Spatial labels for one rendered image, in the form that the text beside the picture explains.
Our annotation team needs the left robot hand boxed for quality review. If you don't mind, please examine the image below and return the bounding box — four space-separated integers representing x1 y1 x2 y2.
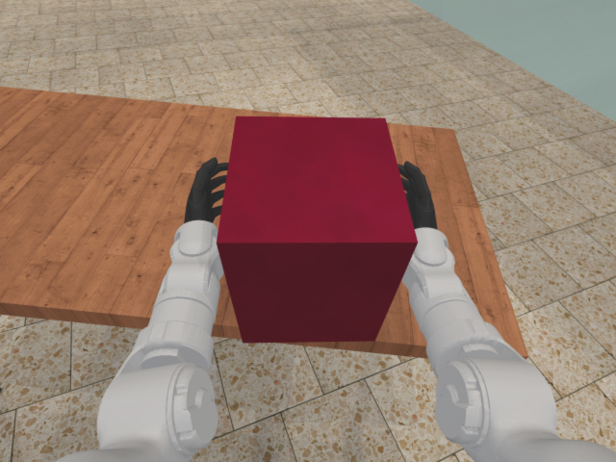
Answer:
184 158 229 223

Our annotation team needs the right robot upper arm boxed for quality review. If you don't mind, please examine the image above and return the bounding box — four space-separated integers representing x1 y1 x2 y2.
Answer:
434 356 616 462

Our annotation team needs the table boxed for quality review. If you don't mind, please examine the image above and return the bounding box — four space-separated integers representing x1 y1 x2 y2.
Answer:
0 87 528 393

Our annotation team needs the carton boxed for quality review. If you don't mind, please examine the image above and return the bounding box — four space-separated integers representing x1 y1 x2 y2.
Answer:
217 116 418 343

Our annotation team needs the robot right forearm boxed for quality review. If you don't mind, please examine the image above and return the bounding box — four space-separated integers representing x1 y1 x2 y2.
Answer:
401 227 557 426

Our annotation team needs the right robot hand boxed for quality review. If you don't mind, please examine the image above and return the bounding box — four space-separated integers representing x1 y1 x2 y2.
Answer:
398 161 438 230

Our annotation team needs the left robot upper arm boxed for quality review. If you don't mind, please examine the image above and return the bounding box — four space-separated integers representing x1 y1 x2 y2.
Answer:
55 362 218 462

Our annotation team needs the robot left forearm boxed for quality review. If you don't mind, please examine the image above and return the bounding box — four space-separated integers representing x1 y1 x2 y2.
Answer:
97 220 224 445

